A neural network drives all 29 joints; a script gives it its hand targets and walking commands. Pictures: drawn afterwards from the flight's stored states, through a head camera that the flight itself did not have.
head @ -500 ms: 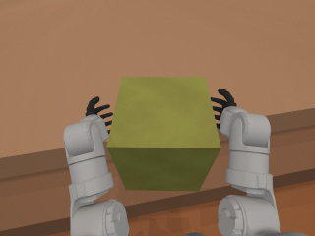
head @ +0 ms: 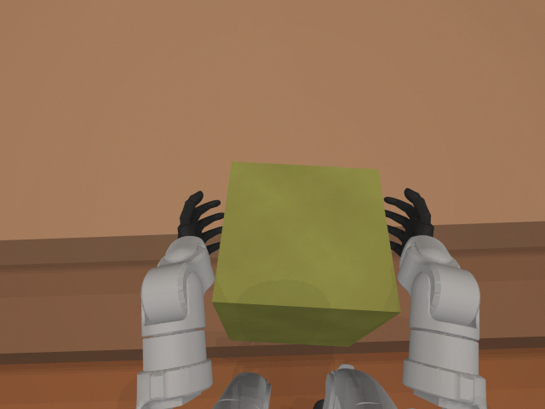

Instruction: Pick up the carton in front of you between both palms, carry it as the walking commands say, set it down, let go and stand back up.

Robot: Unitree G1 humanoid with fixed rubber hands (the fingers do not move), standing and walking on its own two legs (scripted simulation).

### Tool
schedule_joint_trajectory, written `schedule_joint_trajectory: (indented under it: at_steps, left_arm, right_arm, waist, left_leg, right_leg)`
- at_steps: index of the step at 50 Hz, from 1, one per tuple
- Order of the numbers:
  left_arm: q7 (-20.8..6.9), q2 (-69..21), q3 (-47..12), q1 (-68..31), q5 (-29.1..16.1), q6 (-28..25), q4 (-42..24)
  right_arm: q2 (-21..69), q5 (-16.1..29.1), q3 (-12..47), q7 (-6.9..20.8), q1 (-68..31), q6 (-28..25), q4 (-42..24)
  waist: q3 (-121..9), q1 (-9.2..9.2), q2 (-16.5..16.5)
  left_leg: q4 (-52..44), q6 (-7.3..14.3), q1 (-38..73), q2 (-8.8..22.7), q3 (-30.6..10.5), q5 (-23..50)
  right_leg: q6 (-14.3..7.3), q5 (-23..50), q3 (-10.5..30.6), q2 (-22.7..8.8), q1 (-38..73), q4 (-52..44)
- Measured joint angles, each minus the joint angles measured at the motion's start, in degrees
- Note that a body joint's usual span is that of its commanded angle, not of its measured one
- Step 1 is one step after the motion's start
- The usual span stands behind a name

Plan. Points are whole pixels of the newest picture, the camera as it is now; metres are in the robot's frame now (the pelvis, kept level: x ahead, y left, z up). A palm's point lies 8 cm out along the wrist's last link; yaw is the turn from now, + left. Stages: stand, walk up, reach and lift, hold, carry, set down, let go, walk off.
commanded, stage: carry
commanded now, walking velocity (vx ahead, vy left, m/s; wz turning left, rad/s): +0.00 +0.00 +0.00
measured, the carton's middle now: (296, 263) +0.33 +0.01 -0.02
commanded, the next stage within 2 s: none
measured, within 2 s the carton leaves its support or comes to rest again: neither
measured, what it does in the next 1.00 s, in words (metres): climbs: left foot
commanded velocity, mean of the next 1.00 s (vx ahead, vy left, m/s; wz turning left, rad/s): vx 0.00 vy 0.00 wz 0.00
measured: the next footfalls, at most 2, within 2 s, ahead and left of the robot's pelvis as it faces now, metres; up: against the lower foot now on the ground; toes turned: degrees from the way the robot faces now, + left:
left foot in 0.30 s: +0.21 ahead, +0.07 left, +0.00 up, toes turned +9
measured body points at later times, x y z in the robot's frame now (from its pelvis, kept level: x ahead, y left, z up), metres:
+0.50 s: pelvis +0.10 +0.01 +0.06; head +0.06 +0.02 +0.51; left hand +0.44 +0.16 +0.18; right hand +0.43 -0.16 +0.19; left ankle +0.17 +0.06 -0.66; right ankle +0.10 -0.10 -0.66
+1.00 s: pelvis +0.14 -0.02 +0.07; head +0.13 -0.01 +0.52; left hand +0.48 +0.13 +0.17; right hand +0.47 -0.19 +0.18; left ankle +0.17 +0.06 -0.66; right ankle +0.10 -0.10 -0.66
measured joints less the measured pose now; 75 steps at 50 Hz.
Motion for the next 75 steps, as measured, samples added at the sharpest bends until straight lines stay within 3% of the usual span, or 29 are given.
schedule_joint_trajectory:
  at_steps: [4,7,12,15,17,19,23,28,32,36,47,61,75]
  left_arm:
    - [-0.42,-0.45,0.05,-1.30,0.96,0.02,-0.39]
    - [-0.47,0.04,-0.01,-0.47,1.85,1.58,-0.84]
    - [-0.58,0.75,1.93,-0.57,1.91,4.53,-1.86]
    - [0.87,1.61,3.07,-2.66,4.02,6.00,-0.68]
    - [2.08,2.71,4.05,-4.50,4.92,6.38,0.65]
    - [3.12,3.77,4.93,-5.88,5.55,7.17,3.40]
    - [2.20,2.99,7.72,-6.42,4.98,9.02,6.71]
    - [0.24,2.34,8.38,-5.52,3.85,8.15,8.58]
    - [-0.29,2.21,7.01,-5.92,2.25,7.03,7.18]
    - [0.18,1.82,5.31,-6.29,1.97,5.77,5.54]
    - [0.34,0.36,5.16,-3.30,3.59,5.57,2.57]
    - [-0.31,1.42,4.34,-2.63,2.48,5.31,2.36]
    - [0.12,0.93,4.60,-2.83,3.04,5.51,2.88]
  right_arm:
    - [-1.10,-1.34,1.40,-0.26,0.44,-0.60,-0.72]
    - [-1.46,-1.69,2.23,-0.28,-0.48,0.54,1.06]
    - [-1.50,-0.42,3.08,-1.20,-3.25,4.12,2.66]
    - [-2.74,1.55,3.75,-1.63,-6.63,6.80,5.01]
    - [-2.97,3.20,3.87,-2.06,-8.95,8.41,6.21]
    - [-2.71,3.14,3.83,-3.45,-10.01,9.06,9.09]
    - [-1.47,1.78,1.93,-3.64,-10.57,10.59,12.39]
    - [0.50,-1.84,-0.70,-1.79,-10.00,9.05,13.85]
    - [1.10,-3.73,-1.60,-1.30,-9.25,6.86,11.09]
    - [0.05,-3.75,-0.94,-1.47,-8.54,5.41,8.54]
    - [-1.09,0.10,1.07,-0.54,-6.20,6.04,7.12]
    - [-0.34,-1.31,1.41,-1.34,-5.84,5.51,6.78]
    - [-0.77,-0.82,1.32,-0.96,-5.76,5.86,7.21]
  waist:
    - [-2.07,-0.20,-0.93]
    - [-3.89,-0.84,-0.40]
    - [-6.31,-5.79,-0.10]
    - [-8.06,-9.53,-0.90]
    - [-9.63,-11.18,-2.01]
    - [-10.67,-10.69,-4.55]
    - [-11.42,-7.89,-4.64]
    - [-11.32,-3.96,-3.06]
    - [-10.14,-2.50,-3.09]
    - [-9.41,-2.79,-2.73]
    - [-9.26,-5.75,-2.05]
    - [-8.13,-3.98,-2.20]
    - [-8.03,-4.86,-2.21]
  left_leg:
    - [8.31,1.31,-10.24,-1.22,4.35,-5.39]
    - [2.51,0.72,-13.02,0.28,7.07,-4.53]
    - [-25.42,0.87,-4.63,2.87,12.93,3.75]
    - [-43.71,1.45,6.18,2.31,15.90,12.81]
    - [-50.39,4.16,11.10,0.50,16.05,5.86]
    - [-51.20,5.15,11.77,-0.95,17.79,5.64]
    - [-55.13,4.66,13.19,-1.25,18.65,8.64]
    - [-59.15,3.67,14.05,0.09,17.62,10.23]
    - [-61.26,3.34,14.21,0.26,17.09,11.33]
    - [-61.58,3.15,14.08,0.49,16.65,11.22]
    - [-59.38,1.96,15.09,1.88,16.08,8.55]
    - [-59.05,0.79,16.10,3.20,15.36,8.23]
    - [-59.63,1.12,16.37,3.19,15.71,9.05]
  right_leg:
    - [-0.08,3.12,0.11,-0.04,7.76,-10.31]
    - [-0.03,4.87,0.95,0.28,13.83,-17.11]
    - [1.39,5.79,1.32,-0.22,22.25,-24.26]
    - [1.15,3.68,1.16,-0.67,22.80,-19.98]
    - [1.33,1.48,2.24,-1.50,20.30,-13.15]
    - [0.86,-0.51,5.73,-2.26,18.52,-10.64]
    - [0.36,2.98,8.23,-2.19,18.11,-17.51]
    - [2.19,7.59,7.67,-0.54,20.24,-25.69]
    - [2.80,8.82,7.21,-0.18,20.79,-28.42]
    - [2.77,9.02,6.84,0.12,21.17,-29.65]
    - [1.68,7.87,6.51,1.47,23.59,-30.59]
    - [0.70,8.53,5.99,2.85,25.65,-32.48]
    - [0.88,9.35,6.27,2.82,25.67,-32.78]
